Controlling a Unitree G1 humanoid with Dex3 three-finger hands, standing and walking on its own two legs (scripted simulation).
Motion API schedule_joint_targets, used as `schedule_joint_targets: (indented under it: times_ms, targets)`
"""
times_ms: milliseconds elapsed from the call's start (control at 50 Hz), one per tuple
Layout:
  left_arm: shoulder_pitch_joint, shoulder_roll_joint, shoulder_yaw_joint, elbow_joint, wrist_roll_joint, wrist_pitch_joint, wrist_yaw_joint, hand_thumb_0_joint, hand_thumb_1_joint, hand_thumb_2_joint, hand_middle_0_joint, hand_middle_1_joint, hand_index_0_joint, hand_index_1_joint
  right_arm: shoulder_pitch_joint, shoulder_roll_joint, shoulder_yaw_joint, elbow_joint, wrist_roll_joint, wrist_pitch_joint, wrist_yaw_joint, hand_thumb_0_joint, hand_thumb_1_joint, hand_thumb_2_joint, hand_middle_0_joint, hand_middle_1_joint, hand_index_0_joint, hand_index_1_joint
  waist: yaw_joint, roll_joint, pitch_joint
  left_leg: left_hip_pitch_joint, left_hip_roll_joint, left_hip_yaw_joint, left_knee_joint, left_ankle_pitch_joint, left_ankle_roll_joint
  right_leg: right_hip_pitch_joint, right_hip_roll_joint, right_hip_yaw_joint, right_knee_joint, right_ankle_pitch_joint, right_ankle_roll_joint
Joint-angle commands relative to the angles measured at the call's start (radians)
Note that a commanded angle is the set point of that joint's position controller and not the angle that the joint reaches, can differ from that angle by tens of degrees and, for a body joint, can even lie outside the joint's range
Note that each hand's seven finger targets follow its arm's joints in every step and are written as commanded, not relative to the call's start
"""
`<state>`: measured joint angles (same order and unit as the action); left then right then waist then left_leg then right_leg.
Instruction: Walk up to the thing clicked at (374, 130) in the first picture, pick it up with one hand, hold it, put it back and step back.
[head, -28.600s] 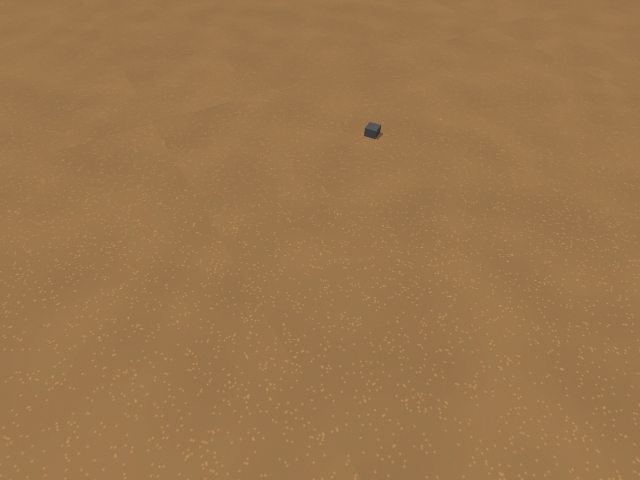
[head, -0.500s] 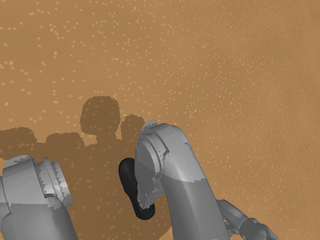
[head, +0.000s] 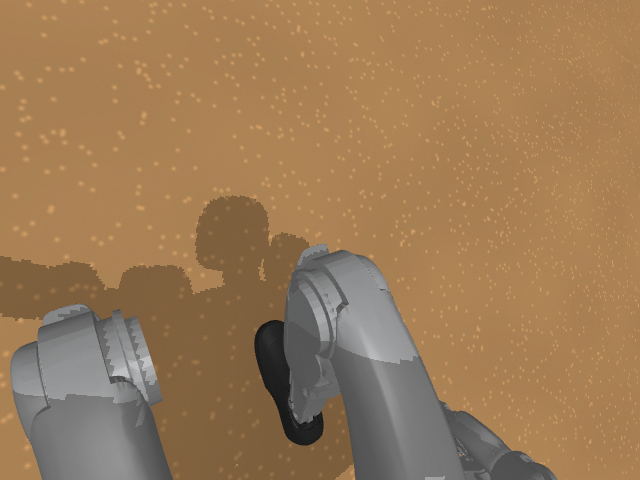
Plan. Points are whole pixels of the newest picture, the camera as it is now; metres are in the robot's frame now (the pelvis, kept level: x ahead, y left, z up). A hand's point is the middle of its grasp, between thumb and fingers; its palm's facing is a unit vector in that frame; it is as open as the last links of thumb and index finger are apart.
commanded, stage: settle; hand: left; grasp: from above
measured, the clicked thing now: out of the picture +0.42 +0.39 -0.26
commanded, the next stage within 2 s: lift in 0.48 s
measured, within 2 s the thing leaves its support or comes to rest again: neither
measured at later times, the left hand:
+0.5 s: hand out of the picture +0.40 +0.38 -0.14, palm faces -0.42 -0.13 -0.90, open 9.4 cm
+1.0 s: hand out of the picture +0.36 +0.38 -0.04, palm faces -0.44 -0.15 -0.89, open 9.4 cm
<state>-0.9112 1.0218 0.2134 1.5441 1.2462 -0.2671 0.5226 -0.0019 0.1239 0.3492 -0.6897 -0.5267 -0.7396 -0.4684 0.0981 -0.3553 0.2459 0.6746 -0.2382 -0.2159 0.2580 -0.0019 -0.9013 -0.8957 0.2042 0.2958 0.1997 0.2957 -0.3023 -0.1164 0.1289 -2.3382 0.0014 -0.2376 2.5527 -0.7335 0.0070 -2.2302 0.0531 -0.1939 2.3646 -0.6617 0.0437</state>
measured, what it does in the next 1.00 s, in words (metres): rises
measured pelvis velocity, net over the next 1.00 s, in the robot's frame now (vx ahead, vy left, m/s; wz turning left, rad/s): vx -0.01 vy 0.00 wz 0.13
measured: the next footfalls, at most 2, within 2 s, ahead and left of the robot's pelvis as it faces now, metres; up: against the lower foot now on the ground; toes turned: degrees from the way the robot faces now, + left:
none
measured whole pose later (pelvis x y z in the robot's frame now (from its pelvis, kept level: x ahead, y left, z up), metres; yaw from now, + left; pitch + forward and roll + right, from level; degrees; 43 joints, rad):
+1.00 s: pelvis -0.01 +0.00 +0.08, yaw +8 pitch +34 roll -8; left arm -0.70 0.74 0.09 1.02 1.09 -0.21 0.12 -0.02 0.09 0.35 -0.76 -0.45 -0.81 -0.39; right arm 0.19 -0.30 0.03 0.67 -0.05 0.01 0.13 0.00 -0.90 -0.90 0.21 0.30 0.20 0.30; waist -0.14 0.03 -0.12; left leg -2.18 -0.01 -0.09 2.24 -0.66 0.02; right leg -2.12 0.01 -0.07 2.16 -0.64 0.03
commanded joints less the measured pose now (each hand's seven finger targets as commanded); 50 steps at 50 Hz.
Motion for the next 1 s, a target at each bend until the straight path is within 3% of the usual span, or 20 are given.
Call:
schedule_joint_targets:
  times_ms: [0,60,80,100,120,140,160,180,200,240,340,400,480,540,560,580,600,680,820,980]
  targets:
    - [-0.209,0.243,-0.010,-0.212,-0.038,0.004,-0.009,0.000,0.563,0.524,-0.886,-0.587,-0.941,-0.533,0.159,-0.301,-0.130,-0.008,0.026,0.022,-0.010,0.000,-0.893,-0.895,0.200,0.300,0.200,0.300,0.012,0.612,-0.746,0.572,0.029,0.083,-0.323,0.311,-0.014,0.313,0.033,-0.062,-0.170,0.275,-0.076]
    - [-0.215,0.239,0.001,-0.264,-0.045,0.008,-0.037,0.000,0.575,0.522,-0.894,-0.556,-0.946,-0.505,0.190,-0.298,-0.155,0.005,0.043,0.045,-0.015,0.000,-0.890,-0.893,0.200,0.300,0.200,0.300,0.029,0.566,-0.780,0.541,0.021,0.100,-0.319,0.302,-0.005,0.326,0.029,-0.046,-0.185,0.279,-0.074]
    - [-0.192,0.194,-0.020,-0.245,-0.045,0.013,-0.051,0.000,0.590,0.538,-0.897,-0.575,-0.953,-0.520,0.202,-0.289,-0.163,0.007,0.049,0.048,-0.014,0.000,-0.889,-0.893,0.200,0.300,0.200,0.300,0.025,0.558,-0.762,0.546,0.020,0.100,-0.325,0.303,-0.005,0.311,0.026,-0.043,-0.187,0.279,-0.074]
    - [-0.252,0.139,-0.063,-0.288,-0.062,0.007,-0.065,0.000,0.593,0.543,-0.907,-0.570,-0.956,-0.521,0.203,-0.275,-0.165,0.022,0.057,0.055,-0.014,0.000,-0.890,-0.894,0.200,0.300,0.200,0.300,0.016,0.549,-0.732,0.513,0.020,0.098,-0.337,0.254,0.000,0.277,0.026,-0.044,-0.196,0.243,-0.077]
    - [-0.197,0.155,-0.045,-0.228,-0.053,0.016,-0.074,0.000,0.574,0.546,-0.905,-0.560,-0.949,-0.517,0.199,-0.282,-0.173,0.008,0.062,0.058,-0.018,0.000,-0.891,-0.894,0.200,0.300,0.200,0.300,0.019,0.496,-0.727,0.506,0.019,0.099,-0.331,0.247,0.006,0.284,0.028,-0.039,-0.209,0.239,-0.073]
    - [-0.244,0.135,-0.068,-0.264,-0.061,0.009,-0.086,0.000,0.572,0.537,-0.908,-0.548,-0.949,-0.509,0.199,-0.279,-0.171,0.004,0.071,0.062,-0.020,0.000,-0.891,-0.894,0.200,0.300,0.200,0.300,0.010,0.480,-0.700,0.466,0.014,0.098,-0.346,0.198,0.009,0.268,0.023,-0.035,-0.215,0.201,-0.075]
    - [-0.257,0.136,-0.079,-0.286,-0.056,0.008,-0.098,0.000,0.559,0.513,-0.886,-0.554,-0.936,-0.505,0.218,-0.267,-0.172,0.019,0.076,0.067,-0.023,0.000,-0.890,-0.893,0.200,0.300,0.200,0.300,0.022,0.474,-0.699,0.466,0.013,0.106,-0.344,0.192,0.013,0.279,0.023,-0.025,-0.226,0.195,-0.074]
    - [-0.223,0.195,-0.023,-0.254,-0.051,0.013,-0.101,0.000,0.573,0.536,-0.903,-0.554,-0.948,-0.510,0.211,-0.282,-0.183,0.008,0.077,0.072,-0.027,0.000,-0.889,-0.893,0.200,0.300,0.200,0.300,0.033,0.446,-0.720,0.459,0.011,0.106,-0.346,0.186,0.016,0.294,0.022,-0.023,-0.228,0.187,-0.073]
    - [-0.242,0.132,-0.073,-0.281,-0.056,0.012,-0.117,0.000,0.589,0.532,-0.922,-0.541,-0.966,-0.499,0.221,-0.270,-0.181,0.004,0.083,0.076,-0.029,0.000,-0.889,-0.893,0.200,0.300,0.200,0.300,0.034,0.443,-0.698,0.462,0.006,0.110,-0.357,0.178,0.013,0.271,0.018,-0.021,-0.231,0.175,-0.077]
    - [-0.256,0.113,-0.079,-0.297,-0.062,0.007,-0.131,0.000,0.599,0.576,-0.944,-0.554,-0.977,-0.522,0.214,-0.256,-0.185,0.011,0.089,0.085,-0.033,0.000,-0.890,-0.895,0.200,0.300,0.200,0.300,0.042,0.444,-0.734,0.478,0.006,0.110,-0.367,0.169,0.014,0.284,0.018,-0.016,-0.234,0.172,-0.076]
    - [-0.251,0.132,-0.065,-0.339,-0.052,0.004,-0.159,0.000,0.618,0.584,-0.971,-0.539,-0.997,-0.515,0.209,-0.237,-0.197,0.005,0.105,0.111,-0.051,0.000,-0.890,-0.895,0.200,0.300,0.200,0.300,0.076,0.475,-0.801,0.518,-0.001,0.130,-0.383,0.199,0.010,0.296,0.013,0.003,-0.234,0.189,-0.081]
    - [-0.269,0.153,-0.036,-0.375,-0.058,0.008,-0.163,0.000,0.629,0.580,-0.988,-0.523,-1.010,-0.503,0.220,-0.231,-0.204,0.003,0.110,0.128,-0.059,0.000,-0.892,-0.895,0.200,0.300,0.200,0.300,0.084,0.447,-0.828,0.502,-0.009,0.153,-0.377,0.229,0.017,0.331,0.009,0.016,-0.256,0.210,-0.079]
    - [-0.269,0.148,-0.033,-0.376,-0.050,0.009,-0.178,0.000,0.639,0.621,-1.015,-0.518,-1.026,-0.509,0.229,-0.220,-0.212,0.007,0.112,0.145,-0.074,0.000,-0.892,-0.894,0.200,0.300,0.199,0.300,0.080,0.437,-0.828,0.494,-0.012,0.166,-0.383,0.229,0.021,0.349,0.009,0.026,-0.274,0.204,-0.080]
    - [-0.263,0.148,-0.026,-0.398,-0.057,0.013,-0.192,0.000,0.671,0.652,-1.031,-0.536,-1.045,-0.525,0.235,-0.211,-0.220,0.007,0.117,0.155,-0.081,0.000,-0.890,-0.892,0.200,0.300,0.200,0.300,0.095,0.423,-0.865,0.516,-0.011,0.167,-0.396,0.231,0.023,0.361,0.006,0.034,-0.282,0.201,-0.080]
    - [-0.266,0.142,-0.033,-0.391,-0.061,0.015,-0.196,0.000,0.666,0.627,-1.069,-0.519,-1.075,-0.516,0.233,-0.213,-0.221,0.006,0.119,0.157,-0.084,0.000,-0.904,-0.905,0.200,0.300,0.200,0.300,0.091,0.437,-0.847,0.510,-0.013,0.167,-0.405,0.228,0.022,0.353,0.005,0.033,-0.283,0.198,-0.082]
    - [-0.240,0.111,-0.045,-0.382,-0.066,0.021,-0.203,0.000,0.665,0.583,-0.989,-0.508,-1.003,-0.468,0.237,-0.206,-0.224,0.005,0.120,0.159,-0.086,0.000,-0.876,-0.887,0.200,0.300,0.200,0.300,0.090,0.418,-0.847,0.526,-0.012,0.166,-0.413,0.225,0.024,0.357,0.004,0.032,-0.291,0.199,-0.079]
    - [-0.243,0.114,-0.044,-0.401,-0.068,0.023,-0.212,0.000,0.652,0.578,-1.044,-0.506,-1.058,-0.493,0.240,-0.211,-0.228,0.006,0.124,0.161,-0.089,0.000,-0.903,-0.904,0.200,0.300,0.200,0.300,0.095,0.430,-0.847,0.536,-0.014,0.161,-0.430,0.216,0.021,0.338,0.000,0.025,-0.289,0.193,-0.081]
    - [-0.210,0.113,-0.032,-0.466,-0.103,0.040,-0.257,0.000,0.672,0.528,-1.007,-0.489,-1.043,-0.454,0.244,-0.206,-0.254,-0.007,0.139,0.172,-0.099,0.000,-0.892,-0.900,0.200,0.300,0.200,0.300,0.129,0.450,-0.894,0.582,-0.012,0.156,-0.489,0.182,0.020,0.348,-0.003,0.032,-0.304,0.169,-0.083]
    - [-0.154,0.088,-0.030,-0.632,-0.135,0.055,-0.334,0.000,0.708,0.549,-1.040,-0.486,-1.078,-0.450,0.263,-0.190,-0.294,-0.022,0.172,0.201,-0.124,0.000,-0.893,-0.899,0.200,0.300,0.200,0.300,0.156,0.433,-0.948,0.665,-0.014,0.168,-0.544,0.238,0.023,0.392,-0.010,0.059,-0.362,0.208,-0.084]
    - [-0.044,0.021,-0.056,-0.754,-0.189,0.061,-0.382,0.000,0.748,0.566,-1.074,-0.471,-1.106,-0.442,0.252,-0.163,-0.312,-0.061,0.203,0.212,-0.156,0.000,-0.890,-0.897,0.200,0.300,0.200,0.300,0.179,0.381,-0.932,0.703,-0.010,0.158,-0.674,0.151,0.033,0.479,-0.007,0.078,-0.463,0.159,-0.078]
